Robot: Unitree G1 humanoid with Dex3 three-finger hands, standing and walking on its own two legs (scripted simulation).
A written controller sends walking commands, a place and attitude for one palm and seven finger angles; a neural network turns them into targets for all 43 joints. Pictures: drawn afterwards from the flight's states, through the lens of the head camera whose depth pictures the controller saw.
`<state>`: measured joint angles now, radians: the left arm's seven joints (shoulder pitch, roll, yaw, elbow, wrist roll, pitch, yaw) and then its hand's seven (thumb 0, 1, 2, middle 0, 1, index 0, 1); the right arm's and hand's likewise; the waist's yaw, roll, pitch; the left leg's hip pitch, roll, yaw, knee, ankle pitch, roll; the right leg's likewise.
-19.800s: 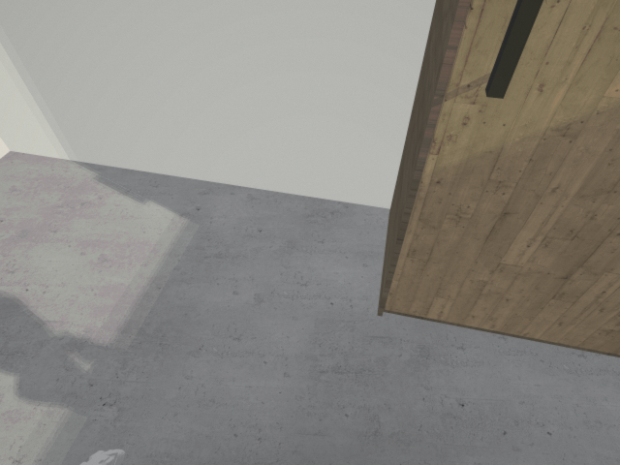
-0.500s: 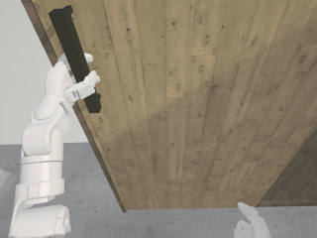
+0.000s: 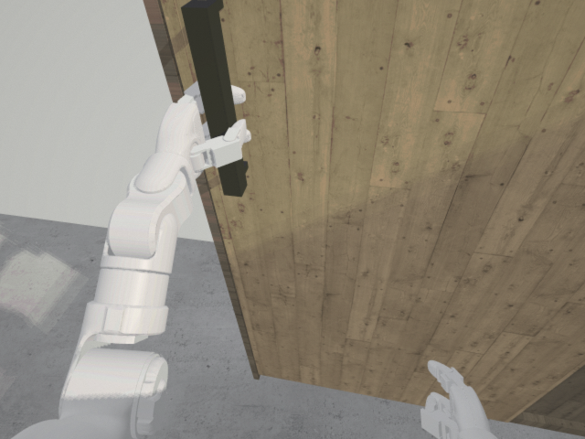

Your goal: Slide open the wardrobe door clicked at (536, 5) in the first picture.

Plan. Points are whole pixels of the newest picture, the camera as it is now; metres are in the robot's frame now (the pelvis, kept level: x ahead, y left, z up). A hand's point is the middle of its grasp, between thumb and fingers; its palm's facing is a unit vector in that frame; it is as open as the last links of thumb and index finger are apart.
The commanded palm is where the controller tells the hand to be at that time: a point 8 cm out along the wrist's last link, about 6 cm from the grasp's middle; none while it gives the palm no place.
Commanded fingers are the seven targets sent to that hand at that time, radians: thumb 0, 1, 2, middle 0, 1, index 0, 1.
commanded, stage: step sideways, sliding the door along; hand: left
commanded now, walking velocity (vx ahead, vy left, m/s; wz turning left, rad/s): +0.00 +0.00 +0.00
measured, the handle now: (226, 106) +0.44 +0.14 +0.26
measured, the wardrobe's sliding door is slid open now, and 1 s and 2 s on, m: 0.00 0.02 0.17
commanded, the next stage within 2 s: none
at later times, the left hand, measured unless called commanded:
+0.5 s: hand (243, 145) +0.40 +0.11 +0.23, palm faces +0.28 -0.95 -0.11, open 6.9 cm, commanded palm +0.37 +0.09 +0.24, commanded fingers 0.00 0.90 0.90 -0.45 -1.40 -0.45 -1.40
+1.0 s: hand (258, 145) +0.41 +0.10 +0.23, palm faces +0.46 -0.88 -0.09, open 7.5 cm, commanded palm +0.37 +0.05 +0.23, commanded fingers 0.00 0.90 0.90 -0.45 -1.40 -0.45 -1.40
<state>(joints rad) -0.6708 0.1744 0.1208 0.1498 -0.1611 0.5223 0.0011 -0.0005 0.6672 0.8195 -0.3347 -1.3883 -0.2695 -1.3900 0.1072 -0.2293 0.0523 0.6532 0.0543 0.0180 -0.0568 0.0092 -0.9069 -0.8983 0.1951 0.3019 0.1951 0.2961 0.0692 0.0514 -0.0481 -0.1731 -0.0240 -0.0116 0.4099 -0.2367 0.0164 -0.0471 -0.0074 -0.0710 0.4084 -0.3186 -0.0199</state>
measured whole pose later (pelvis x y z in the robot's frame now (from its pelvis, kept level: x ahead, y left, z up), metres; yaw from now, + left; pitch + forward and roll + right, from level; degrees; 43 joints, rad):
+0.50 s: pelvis -0.03 -0.07 -0.03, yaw -2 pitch -3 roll -2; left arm -0.76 0.30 0.17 0.28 -0.10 0.09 0.15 -0.07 0.63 0.83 -0.45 -1.40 -0.22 -1.22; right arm 0.22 -0.24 0.00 0.72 0.07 -0.02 -0.08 0.01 -0.91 -0.90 0.20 0.30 0.20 0.30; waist 0.08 0.09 0.16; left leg -0.36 0.10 -0.04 0.88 -0.48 -0.01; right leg -0.31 -0.02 -0.13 0.68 -0.31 -0.02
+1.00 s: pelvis +0.05 -0.17 -0.02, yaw +2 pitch -4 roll -3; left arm -0.61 0.33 0.26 -0.03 -0.10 0.05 0.12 -0.11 0.58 0.82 -0.46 -1.40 -0.17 -1.13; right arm 0.04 -0.17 0.01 0.53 0.06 -0.12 0.01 0.01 -0.90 -0.90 0.20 0.30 0.20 0.30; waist 0.18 0.08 0.27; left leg -0.19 0.25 -0.02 0.69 -0.38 -0.11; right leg -0.27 -0.06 -0.10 0.57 -0.13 0.05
